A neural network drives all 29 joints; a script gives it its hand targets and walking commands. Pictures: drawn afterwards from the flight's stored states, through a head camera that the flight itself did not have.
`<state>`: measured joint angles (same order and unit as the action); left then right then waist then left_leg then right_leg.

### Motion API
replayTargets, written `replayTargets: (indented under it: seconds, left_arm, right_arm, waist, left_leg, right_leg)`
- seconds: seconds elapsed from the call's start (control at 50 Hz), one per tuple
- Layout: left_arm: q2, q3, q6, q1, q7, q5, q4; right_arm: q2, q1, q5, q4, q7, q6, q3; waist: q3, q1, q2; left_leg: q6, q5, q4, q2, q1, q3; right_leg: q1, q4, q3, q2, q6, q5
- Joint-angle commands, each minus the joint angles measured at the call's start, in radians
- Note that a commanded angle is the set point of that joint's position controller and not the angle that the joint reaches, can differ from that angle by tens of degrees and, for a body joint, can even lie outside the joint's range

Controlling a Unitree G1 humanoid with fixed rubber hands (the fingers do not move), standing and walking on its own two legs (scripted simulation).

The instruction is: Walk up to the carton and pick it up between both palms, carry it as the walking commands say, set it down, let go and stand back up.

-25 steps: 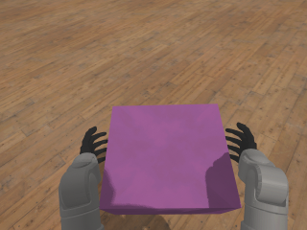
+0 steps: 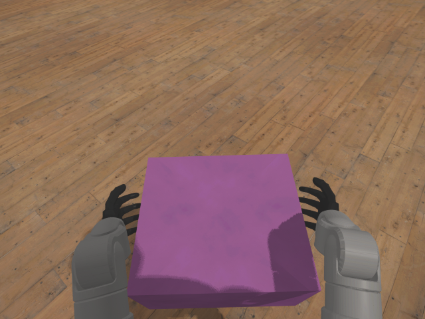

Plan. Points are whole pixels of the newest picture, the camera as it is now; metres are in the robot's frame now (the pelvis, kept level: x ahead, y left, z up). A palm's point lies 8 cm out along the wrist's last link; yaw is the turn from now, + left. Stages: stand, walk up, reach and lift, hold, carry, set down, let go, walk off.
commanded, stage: carry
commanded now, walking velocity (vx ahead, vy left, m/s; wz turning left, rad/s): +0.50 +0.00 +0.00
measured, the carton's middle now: (220, 229) +0.29 +0.01 -0.02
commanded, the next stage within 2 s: none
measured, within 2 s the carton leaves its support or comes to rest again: neither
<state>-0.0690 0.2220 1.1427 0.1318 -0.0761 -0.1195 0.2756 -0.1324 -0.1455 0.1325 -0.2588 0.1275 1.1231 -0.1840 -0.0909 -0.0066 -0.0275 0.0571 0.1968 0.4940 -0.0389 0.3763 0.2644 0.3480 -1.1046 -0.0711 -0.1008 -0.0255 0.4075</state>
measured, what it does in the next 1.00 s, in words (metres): walks ahead: right foot, then left foot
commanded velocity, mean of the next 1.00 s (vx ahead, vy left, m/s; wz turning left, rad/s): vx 0.50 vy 0.00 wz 0.00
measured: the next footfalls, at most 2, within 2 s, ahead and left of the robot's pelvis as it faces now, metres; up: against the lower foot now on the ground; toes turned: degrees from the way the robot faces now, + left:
right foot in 0.30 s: +0.37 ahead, -0.11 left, +0.00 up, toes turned -11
left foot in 0.76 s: +0.66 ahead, +0.14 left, +0.00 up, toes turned +14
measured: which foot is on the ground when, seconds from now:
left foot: down 0.00-0.34, up 0.36-0.74, down 0.76-1.00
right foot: up 0.00-0.28, down 0.30-0.78, up 0.80-1.00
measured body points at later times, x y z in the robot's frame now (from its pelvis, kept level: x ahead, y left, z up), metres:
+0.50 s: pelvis +0.33 -0.02 +0.02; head +0.34 -0.04 +0.47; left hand +0.57 +0.18 +0.08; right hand +0.62 -0.19 +0.07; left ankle +0.27 +0.11 -0.66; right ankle +0.33 -0.10 -0.73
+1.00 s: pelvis +0.65 +0.05 +0.02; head +0.68 +0.06 +0.47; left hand +0.93 +0.23 +0.07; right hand +0.91 -0.15 +0.08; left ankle +0.62 +0.13 -0.73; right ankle +0.69 -0.09 -0.68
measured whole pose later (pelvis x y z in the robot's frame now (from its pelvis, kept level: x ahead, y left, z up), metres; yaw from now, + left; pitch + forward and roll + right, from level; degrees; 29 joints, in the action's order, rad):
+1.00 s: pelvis +0.65 +0.05 +0.02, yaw +0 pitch +5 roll -1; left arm -0.12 0.19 1.12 0.10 -0.08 -0.14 0.37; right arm -0.13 -0.11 0.10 -0.36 0.11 1.11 -0.22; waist -0.03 -0.03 -0.01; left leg 0.04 0.19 0.28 -0.04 0.17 0.25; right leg 0.54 -0.81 -0.14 -0.11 -0.03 0.24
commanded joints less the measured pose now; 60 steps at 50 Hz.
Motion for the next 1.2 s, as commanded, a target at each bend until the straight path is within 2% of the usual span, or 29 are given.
replayTargets:
  seconds: [0.0,0.04,0.1,0.2,0.26,0.28,0.3,0.32,0.34,0.36,0.38,0.4,0.42,0.5,0.6,0.68,0.72,0.74,0.76,0.78,0.8,0.82,0.84,0.88,0.98,1.06,1.14,1.16,1.18]
  left_arm:
    - [-0.927,-0.827,-0.005,0.521,0.326,0.450,0.122]
    - [-0.925,-0.833,-0.015,0.487,0.311,0.434,0.138]
    - [-0.899,-0.843,-0.020,0.428,0.290,0.415,0.176]
    - [-0.843,-0.846,-0.001,0.400,0.282,0.398,0.167]
    - [-0.824,-0.836,0.017,0.422,0.289,0.395,0.130]
    - [-0.822,-0.830,0.023,0.417,0.291,0.393,0.113]
    - [-0.810,-0.823,0.028,0.388,0.292,0.381,0.097]
    - [-0.812,-0.814,0.032,0.375,0.296,0.369,0.071]
    - [-0.854,-0.811,0.037,0.372,0.302,0.386,0.065]
    - [-0.884,-0.818,0.031,0.412,0.306,0.405,0.070]
    - [-0.910,-0.834,0.023,0.473,0.309,0.419,0.095]
    - [-0.921,-0.839,0.017,0.515,0.314,0.431,0.113]
    - [-0.928,-0.837,0.009,0.544,0.320,0.443,0.127]
    - [-0.908,-0.822,0.000,0.506,0.339,0.470,0.123]
    - [-0.848,-0.821,0.009,0.441,0.341,0.459,0.119]
    - [-0.810,-0.825,0.024,0.456,0.329,0.442,0.123]
    - [-0.801,-0.818,0.031,0.451,0.322,0.426,0.105]
    - [-0.794,-0.809,0.035,0.459,0.322,0.414,0.100]
    - [-0.811,-0.824,0.044,0.473,0.324,0.433,0.097]
    - [-0.825,-0.826,0.038,0.455,0.329,0.438,0.083]
    - [-0.860,-0.835,0.022,0.501,0.334,0.446,0.100]
    - [-0.903,-0.837,0.012,0.523,0.334,0.449,0.101]
    - [-0.932,-0.839,0.002,0.534,0.331,0.449,0.123]
    - [-0.936,-0.842,-0.012,0.511,0.319,0.443,0.139]
    - [-0.892,-0.862,-0.020,0.421,0.285,0.412,0.189]
    - [-0.847,-0.864,0.001,0.406,0.283,0.407,0.182]
    - [-0.821,-0.850,0.026,0.439,0.293,0.406,0.136]
    - [-0.822,-0.842,0.031,0.438,0.295,0.404,0.116]
    - [-0.815,-0.835,0.034,0.410,0.296,0.394,0.096]
  right_arm:
    - [-0.881,-0.525,-0.470,-0.146,-0.362,0.001,0.782]
    - [-0.869,-0.511,-0.480,-0.157,-0.369,-0.001,0.779]
    - [-0.844,-0.463,-0.490,-0.169,-0.380,0.004,0.788]
    - [-0.785,-0.426,-0.471,-0.169,-0.382,0.027,0.788]
    - [-0.758,-0.440,-0.457,-0.155,-0.379,0.049,0.778]
    - [-0.747,-0.444,-0.449,-0.155,-0.377,0.056,0.775]
    - [-0.724,-0.468,-0.445,-0.161,-0.378,0.066,0.771]
    - [-0.737,-0.484,-0.453,-0.160,-0.380,0.077,0.789]
    - [-0.754,-0.452,-0.450,-0.122,-0.381,0.078,0.793]
    - [-0.782,-0.478,-0.464,-0.116,-0.383,0.065,0.786]
    - [-0.810,-0.503,-0.469,-0.108,-0.384,0.053,0.775]
    - [-0.838,-0.499,-0.462,-0.089,-0.383,0.044,0.766]
    - [-0.857,-0.513,-0.459,-0.096,-0.380,0.031,0.769]
    - [-0.861,-0.481,-0.422,-0.112,-0.349,0.006,0.779]
    - [-0.826,-0.436,-0.410,-0.112,-0.336,0.013,0.788]
    - [-0.806,-0.465,-0.428,-0.108,-0.345,0.037,0.790]
    - [-0.805,-0.443,-0.435,-0.085,-0.352,0.047,0.776]
    - [-0.804,-0.415,-0.427,-0.070,-0.357,0.051,0.758]
    - [-0.793,-0.387,-0.412,-0.023,-0.357,0.044,0.741]
    - [-0.821,-0.386,-0.423,-0.032,-0.359,0.035,0.753]
    - [-0.853,-0.436,-0.440,-0.068,-0.360,0.025,0.755]
    - [-0.876,-0.471,-0.447,-0.089,-0.363,0.016,0.765]
    - [-0.887,-0.501,-0.462,-0.123,-0.368,0.008,0.777]
    - [-0.882,-0.516,-0.474,-0.149,-0.373,-0.001,0.783]
    - [-0.842,-0.444,-0.488,-0.166,-0.387,0.005,0.793]
    - [-0.796,-0.419,-0.470,-0.164,-0.383,0.025,0.790]
    - [-0.765,-0.443,-0.452,-0.146,-0.378,0.054,0.775]
    - [-0.759,-0.445,-0.444,-0.144,-0.376,0.061,0.772]
    - [-0.736,-0.475,-0.438,-0.155,-0.375,0.070,0.768]
  waist:
    - [-0.281,-0.010,0.098]
    - [-0.262,-0.008,0.149]
    - [-0.226,-0.007,0.154]
    - [-0.166,-0.021,0.180]
    - [-0.168,-0.009,0.151]
    - [-0.218,0.006,0.122]
    - [-0.269,0.037,-0.019]
    - [-0.323,0.047,-0.271]
    - [-0.311,0.038,-0.227]
    - [-0.323,0.038,-0.150]
    - [-0.321,0.032,-0.050]
    - [-0.299,0.026,-0.007]
    - [-0.288,0.024,-0.019]
    - [-0.243,0.025,-0.116]
    - [-0.160,0.032,-0.155]
    - [-0.130,0.026,-0.145]
    - [-0.215,0.000,-0.072]
    - [-0.294,-0.028,0.025]
    - [-0.358,-0.027,0.293]
    - [-0.327,-0.016,0.301]
    - [-0.306,-0.018,0.218]
    - [-0.302,-0.016,0.140]
    - [-0.288,-0.012,0.093]
    - [-0.277,-0.009,0.135]
    - [-0.220,-0.006,0.162]
    - [-0.163,-0.016,0.187]
    - [-0.146,-0.010,0.159]
    - [-0.196,0.001,0.125]
    - [-0.244,0.032,-0.012]
  left_leg:
    - [0.100,-0.328,-0.240,-0.303,-0.486,-0.356]
    - [0.097,-0.295,-0.288,-0.274,-0.453,-0.294]
    - [0.091,-0.327,-0.306,-0.248,-0.495,-0.222]
    - [0.051,-0.377,-0.253,-0.212,-0.486,-0.119]
    - [0.003,-0.440,-0.066,-0.176,-0.383,-0.049]
    - [-0.029,-0.466,0.083,-0.157,-0.273,-0.030]
    - [-0.073,-0.324,0.337,-0.105,-0.109,-0.022]
    - [-0.100,0.035,0.607,0.013,0.180,-0.076]
    - [-0.074,0.304,0.731,0.009,0.312,-0.200]
    - [-0.054,0.288,0.774,-0.039,0.344,-0.249]
    - [-0.048,0.228,0.722,-0.069,0.322,-0.262]
    - [-0.051,0.181,0.621,-0.093,0.285,-0.263]
    - [-0.059,0.155,0.524,-0.091,0.232,-0.244]
    - [-0.085,-0.006,0.321,-0.063,0.220,-0.159]
    - [-0.082,-0.126,0.077,-0.018,0.158,-0.069]
    - [-0.052,-0.148,-0.028,0.003,0.036,-0.013]
    - [-0.028,-0.076,-0.073,0.038,-0.242,0.015]
    - [0.004,-0.020,-0.111,-0.106,-0.438,-0.177]
    - [0.154,0.017,-0.208,-0.350,-0.638,-0.619]
    - [0.200,-0.148,-0.243,-0.406,-0.689,-0.713]
    - [0.180,-0.305,-0.196,-0.375,-0.655,-0.598]
    - [0.153,-0.415,-0.186,-0.351,-0.611,-0.510]
    - [0.118,-0.413,-0.208,-0.329,-0.552,-0.420]
    - [0.079,-0.332,-0.264,-0.285,-0.466,-0.307]
    - [0.078,-0.321,-0.325,-0.244,-0.515,-0.201]
    - [0.051,-0.345,-0.296,-0.220,-0.505,-0.125]
    - [-0.003,-0.399,-0.103,-0.182,-0.411,-0.055]
    - [-0.033,-0.438,0.047,-0.160,-0.310,-0.035]
    - [-0.077,-0.331,0.291,-0.114,-0.143,-0.026]
  right_leg:
    - [0.296,0.045,0.031,-0.048,0.011,-0.074]
    - [0.242,0.186,-0.024,-0.026,0.006,-0.097]
    - [0.235,0.424,-0.086,-0.001,0.006,-0.187]
    - [0.121,0.588,-0.163,0.032,0.019,-0.333]
    - [-0.096,0.668,-0.225,0.076,0.034,-0.293]
    - [-0.273,0.656,-0.197,0.062,0.055,-0.258]
    - [-0.414,0.724,0.048,-0.100,0.105,-0.191]
    - [-0.610,0.837,0.455,-0.307,0.242,-0.177]
    - [-0.624,0.864,0.512,-0.356,0.269,-0.344]
    - [-0.595,0.834,0.423,-0.344,0.262,-0.449]
    - [-0.551,0.835,0.345,-0.318,0.229,-0.479]
    - [-0.485,0.852,0.257,-0.296,0.190,-0.470]
    - [-0.430,0.871,0.184,-0.271,0.155,-0.441]
    - [-0.407,0.935,0.053,-0.224,0.142,-0.385]
    - [-0.407,0.916,-0.082,-0.177,0.107,-0.509]
    - [-0.387,0.811,-0.133,-0.169,0.085,-0.510]
    - [-0.286,0.546,-0.191,-0.100,0.045,-0.620]
    - [-0.137,0.301,-0.195,-0.065,0.013,-0.508]
    - [0.164,0.008,-0.143,0.059,-0.025,-0.219]
    - [0.352,-0.148,-0.023,0.079,-0.006,0.079]
    - [0.380,-0.186,0.041,0.013,0.015,0.056]
    - [0.373,-0.167,0.046,-0.012,0.017,-0.001]
    - [0.338,-0.083,0.047,-0.045,0.017,-0.059]
    - [0.246,0.087,0.004,-0.044,0.005,-0.108]
    - [0.227,0.440,-0.094,-0.007,-0.003,-0.232]
    - [0.145,0.577,-0.154,0.014,0.009,-0.336]
    - [-0.073,0.675,-0.224,0.058,0.027,-0.291]
    - [-0.244,0.670,-0.207,0.053,0.046,-0.258]
    - [-0.390,0.729,0.010,-0.093,0.093,-0.200]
